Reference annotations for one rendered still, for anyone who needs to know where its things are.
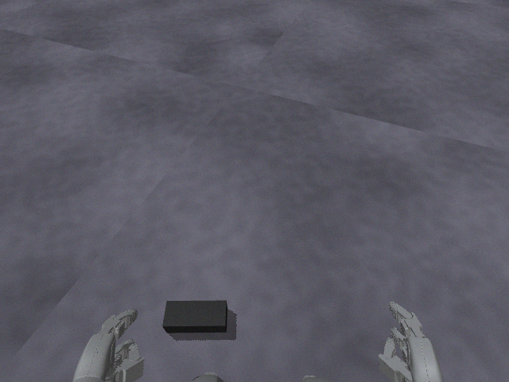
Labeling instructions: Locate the carton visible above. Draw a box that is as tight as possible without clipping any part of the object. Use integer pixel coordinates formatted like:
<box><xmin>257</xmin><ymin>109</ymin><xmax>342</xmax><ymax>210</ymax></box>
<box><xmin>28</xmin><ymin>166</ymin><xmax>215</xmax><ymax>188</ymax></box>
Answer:
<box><xmin>162</xmin><ymin>301</ymin><xmax>227</xmax><ymax>333</ymax></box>

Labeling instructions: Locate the left robot hand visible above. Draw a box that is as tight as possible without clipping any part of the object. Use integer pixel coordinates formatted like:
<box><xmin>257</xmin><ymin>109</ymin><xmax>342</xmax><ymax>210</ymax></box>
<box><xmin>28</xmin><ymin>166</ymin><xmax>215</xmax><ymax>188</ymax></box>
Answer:
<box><xmin>73</xmin><ymin>309</ymin><xmax>144</xmax><ymax>382</ymax></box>

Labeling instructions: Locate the right robot hand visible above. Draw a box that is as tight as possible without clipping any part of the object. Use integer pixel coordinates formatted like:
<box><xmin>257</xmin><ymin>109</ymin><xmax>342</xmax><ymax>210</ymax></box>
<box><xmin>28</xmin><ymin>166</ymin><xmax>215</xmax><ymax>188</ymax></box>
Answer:
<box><xmin>379</xmin><ymin>302</ymin><xmax>443</xmax><ymax>382</ymax></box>

